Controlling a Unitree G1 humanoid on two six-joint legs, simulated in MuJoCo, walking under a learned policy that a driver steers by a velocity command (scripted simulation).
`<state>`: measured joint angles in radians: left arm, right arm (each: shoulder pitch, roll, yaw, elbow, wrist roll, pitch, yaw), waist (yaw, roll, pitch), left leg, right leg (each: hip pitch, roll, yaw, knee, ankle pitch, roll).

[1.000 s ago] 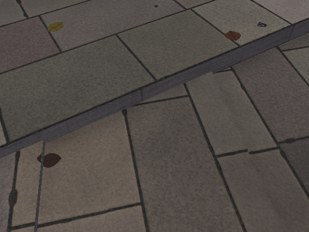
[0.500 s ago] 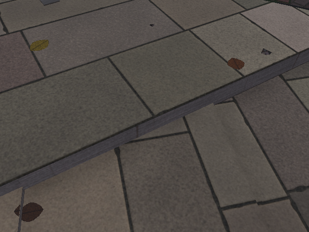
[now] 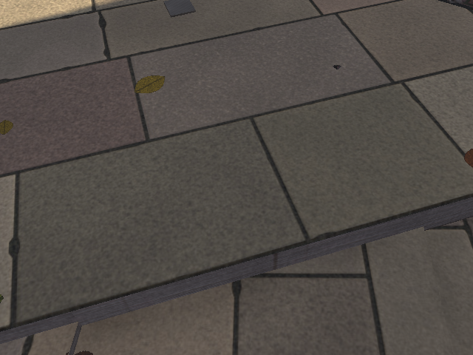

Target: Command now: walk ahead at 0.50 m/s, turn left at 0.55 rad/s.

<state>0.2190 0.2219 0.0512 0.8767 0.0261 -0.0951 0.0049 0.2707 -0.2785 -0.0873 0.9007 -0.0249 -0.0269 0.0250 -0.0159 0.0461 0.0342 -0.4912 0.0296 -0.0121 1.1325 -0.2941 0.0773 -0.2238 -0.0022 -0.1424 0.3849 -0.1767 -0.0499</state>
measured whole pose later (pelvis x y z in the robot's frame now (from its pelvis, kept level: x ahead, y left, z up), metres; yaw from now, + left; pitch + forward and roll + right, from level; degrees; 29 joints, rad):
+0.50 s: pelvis +0.24 +0.08 -0.01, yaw +18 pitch +1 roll +0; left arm 0.24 0.24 0.05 0.85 0.03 -0.07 -0.01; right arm 0.20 -0.27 -0.07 0.85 -0.01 -0.02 0.01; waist 0.02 -0.02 0.07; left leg -0.30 -0.12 0.05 0.47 -0.18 0.13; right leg -0.42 -0.10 -0.03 1.18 -0.35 0.01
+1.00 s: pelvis +0.52 +0.13 -0.02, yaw +35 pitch +3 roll +0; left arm 0.04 0.22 0.01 0.65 0.04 -0.08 0.00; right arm 0.42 -0.28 -0.08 0.87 0.00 -0.04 -0.04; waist -0.07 0.04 0.02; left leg -0.29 -0.14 -0.17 1.14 -0.47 0.07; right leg -0.30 -0.01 -0.04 0.58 -0.32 0.00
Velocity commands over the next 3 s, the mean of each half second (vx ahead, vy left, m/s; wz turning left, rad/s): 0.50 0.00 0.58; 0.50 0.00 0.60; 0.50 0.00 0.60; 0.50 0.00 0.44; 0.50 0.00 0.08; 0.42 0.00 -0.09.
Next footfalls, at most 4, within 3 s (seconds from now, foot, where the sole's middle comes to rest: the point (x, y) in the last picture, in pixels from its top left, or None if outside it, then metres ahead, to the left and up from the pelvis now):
0.36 left None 0.30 0.14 -0.78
0.80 right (241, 314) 0.60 0.05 -0.78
1.34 left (121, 249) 0.77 0.40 -0.67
1.88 right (76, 175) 1.07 0.59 -0.67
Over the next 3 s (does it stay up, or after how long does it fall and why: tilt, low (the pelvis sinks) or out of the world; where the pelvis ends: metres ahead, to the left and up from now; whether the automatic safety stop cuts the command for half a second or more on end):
stays up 1.19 1.00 0.09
